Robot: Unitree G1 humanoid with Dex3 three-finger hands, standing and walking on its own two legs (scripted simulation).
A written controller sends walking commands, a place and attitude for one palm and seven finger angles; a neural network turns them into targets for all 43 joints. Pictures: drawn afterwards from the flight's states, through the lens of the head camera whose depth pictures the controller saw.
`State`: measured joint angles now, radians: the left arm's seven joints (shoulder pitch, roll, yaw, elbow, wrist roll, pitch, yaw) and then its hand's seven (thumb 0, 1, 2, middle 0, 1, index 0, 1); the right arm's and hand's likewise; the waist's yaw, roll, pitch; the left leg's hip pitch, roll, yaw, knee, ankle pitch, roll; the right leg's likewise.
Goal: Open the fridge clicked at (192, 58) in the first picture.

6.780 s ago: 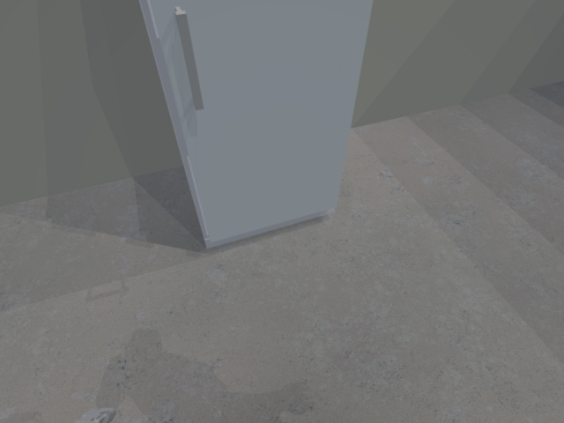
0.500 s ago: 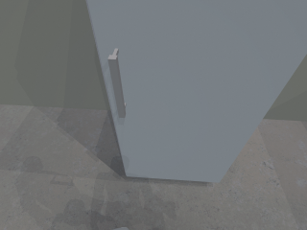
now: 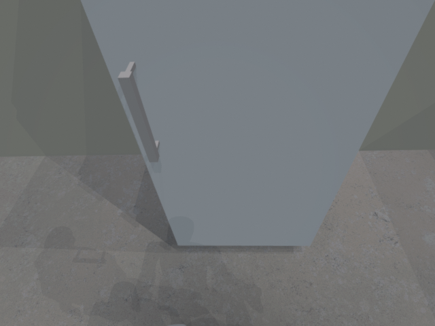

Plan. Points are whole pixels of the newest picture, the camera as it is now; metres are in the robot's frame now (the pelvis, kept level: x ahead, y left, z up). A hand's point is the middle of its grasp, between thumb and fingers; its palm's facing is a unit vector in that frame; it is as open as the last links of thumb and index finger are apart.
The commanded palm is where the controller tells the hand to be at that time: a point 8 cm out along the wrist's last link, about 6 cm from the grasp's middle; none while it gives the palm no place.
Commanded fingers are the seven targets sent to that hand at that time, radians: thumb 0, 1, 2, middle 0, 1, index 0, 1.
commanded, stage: come to a stop and stand still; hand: left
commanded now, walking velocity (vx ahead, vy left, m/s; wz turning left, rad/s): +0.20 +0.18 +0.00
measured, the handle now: (144, 117) +0.52 +0.20 +0.10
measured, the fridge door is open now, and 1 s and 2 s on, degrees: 0 0 0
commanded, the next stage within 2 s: look again from close up in 1.12 s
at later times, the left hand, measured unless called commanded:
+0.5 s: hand out of the picture -0.06 +0.21 -0.16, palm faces +0.13 -0.97 -0.22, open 7.4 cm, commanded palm none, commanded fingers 0.00 0.90 0.90 -0.20 -0.30 -0.20 -0.30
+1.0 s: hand out of the picture +0.00 +0.23 -0.16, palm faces +0.03 -0.98 -0.19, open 7.3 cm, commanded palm none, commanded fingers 0.00 0.90 0.90 -0.20 -0.30 -0.20 -0.30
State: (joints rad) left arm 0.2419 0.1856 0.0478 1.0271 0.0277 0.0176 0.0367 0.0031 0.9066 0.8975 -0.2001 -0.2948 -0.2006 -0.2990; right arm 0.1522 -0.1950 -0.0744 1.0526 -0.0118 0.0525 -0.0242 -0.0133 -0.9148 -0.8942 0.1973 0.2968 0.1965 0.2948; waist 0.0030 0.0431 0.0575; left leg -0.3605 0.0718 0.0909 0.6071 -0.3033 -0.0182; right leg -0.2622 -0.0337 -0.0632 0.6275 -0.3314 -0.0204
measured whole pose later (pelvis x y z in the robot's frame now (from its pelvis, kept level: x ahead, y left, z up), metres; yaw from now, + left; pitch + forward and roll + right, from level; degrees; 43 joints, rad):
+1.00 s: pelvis +0.00 +0.06 +0.02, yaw +0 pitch -1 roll +0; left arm 0.24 0.16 0.00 1.15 0.01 0.01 0.03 0.01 0.91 0.90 -0.20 -0.30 -0.20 -0.30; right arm 0.29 -0.13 -0.01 1.14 -0.01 -0.02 -0.04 0.00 -0.91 -0.89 0.20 0.30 0.20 0.29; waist 0.00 -0.01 0.04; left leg -0.10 0.00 0.07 0.41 -0.29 0.02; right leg -0.19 -0.08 -0.04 0.42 -0.21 0.06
